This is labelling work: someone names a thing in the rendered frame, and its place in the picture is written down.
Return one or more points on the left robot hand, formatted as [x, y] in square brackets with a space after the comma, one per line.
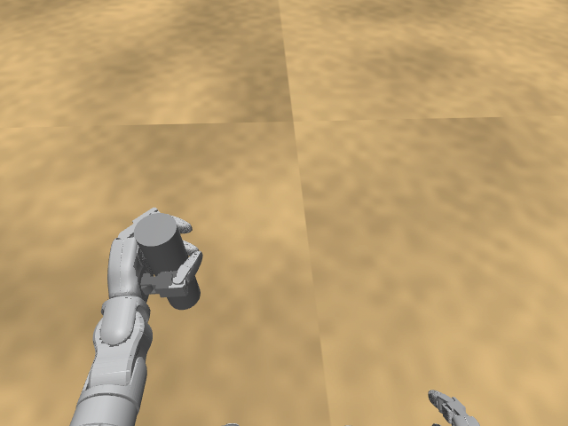
[129, 274]

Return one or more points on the right robot hand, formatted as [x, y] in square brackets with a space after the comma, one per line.
[452, 409]

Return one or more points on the can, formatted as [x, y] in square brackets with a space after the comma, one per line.
[160, 241]

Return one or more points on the left robot arm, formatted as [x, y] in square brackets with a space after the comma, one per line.
[114, 387]

